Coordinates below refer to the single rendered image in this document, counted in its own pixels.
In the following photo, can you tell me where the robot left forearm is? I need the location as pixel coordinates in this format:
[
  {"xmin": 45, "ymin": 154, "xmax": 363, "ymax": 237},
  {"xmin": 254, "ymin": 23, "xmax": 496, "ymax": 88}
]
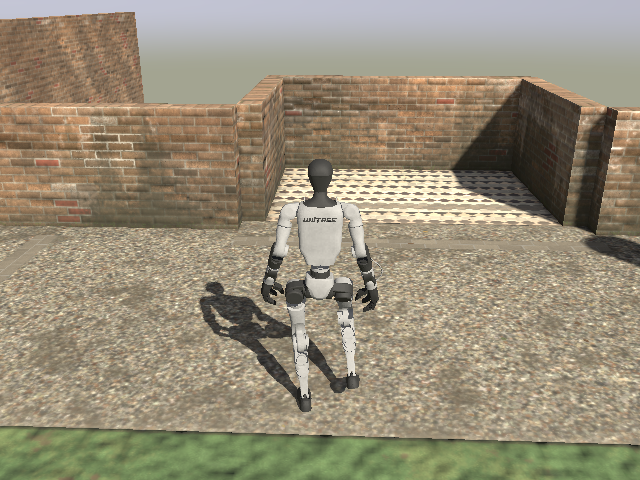
[{"xmin": 263, "ymin": 242, "xmax": 283, "ymax": 285}]

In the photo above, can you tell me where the robot right hand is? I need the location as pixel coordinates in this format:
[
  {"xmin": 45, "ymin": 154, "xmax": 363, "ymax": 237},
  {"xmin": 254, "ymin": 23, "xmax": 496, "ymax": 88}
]
[{"xmin": 355, "ymin": 286, "xmax": 379, "ymax": 312}]

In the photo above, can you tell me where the robot right upper arm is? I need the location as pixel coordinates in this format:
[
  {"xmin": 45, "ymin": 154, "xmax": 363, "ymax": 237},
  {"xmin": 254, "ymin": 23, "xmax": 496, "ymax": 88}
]
[{"xmin": 341, "ymin": 202, "xmax": 367, "ymax": 259}]

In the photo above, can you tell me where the robot left upper arm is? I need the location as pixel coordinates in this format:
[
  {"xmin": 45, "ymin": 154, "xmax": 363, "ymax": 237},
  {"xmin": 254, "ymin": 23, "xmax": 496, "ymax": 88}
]
[{"xmin": 272, "ymin": 202, "xmax": 299, "ymax": 258}]

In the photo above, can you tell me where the robot right forearm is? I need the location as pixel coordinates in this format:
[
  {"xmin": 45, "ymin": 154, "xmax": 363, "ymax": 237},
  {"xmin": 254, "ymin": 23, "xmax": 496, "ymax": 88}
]
[{"xmin": 357, "ymin": 243, "xmax": 377, "ymax": 290}]

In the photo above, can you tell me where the humanoid robot head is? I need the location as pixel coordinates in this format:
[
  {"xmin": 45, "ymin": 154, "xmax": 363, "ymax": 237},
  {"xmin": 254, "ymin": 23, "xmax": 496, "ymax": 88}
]
[{"xmin": 303, "ymin": 159, "xmax": 337, "ymax": 208}]

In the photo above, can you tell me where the robot left hand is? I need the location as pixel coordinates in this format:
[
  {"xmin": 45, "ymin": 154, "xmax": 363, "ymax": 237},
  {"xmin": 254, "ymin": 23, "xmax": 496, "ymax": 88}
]
[{"xmin": 261, "ymin": 281, "xmax": 284, "ymax": 305}]

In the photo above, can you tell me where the left robot foot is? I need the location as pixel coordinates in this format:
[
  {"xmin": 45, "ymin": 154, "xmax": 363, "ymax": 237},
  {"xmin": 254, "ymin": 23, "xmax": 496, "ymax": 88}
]
[{"xmin": 297, "ymin": 387, "xmax": 312, "ymax": 412}]

